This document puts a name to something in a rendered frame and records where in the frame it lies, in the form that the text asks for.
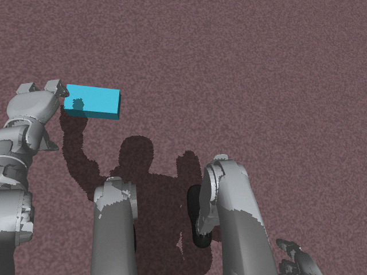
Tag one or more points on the carton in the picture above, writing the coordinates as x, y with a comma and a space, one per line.
84, 101

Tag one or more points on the left robot hand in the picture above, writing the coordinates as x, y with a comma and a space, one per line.
40, 105

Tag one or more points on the right robot foot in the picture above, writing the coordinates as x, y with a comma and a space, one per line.
201, 241

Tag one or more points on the left robot arm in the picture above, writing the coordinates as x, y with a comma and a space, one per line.
20, 140

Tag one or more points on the right robot hand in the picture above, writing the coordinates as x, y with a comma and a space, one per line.
304, 264

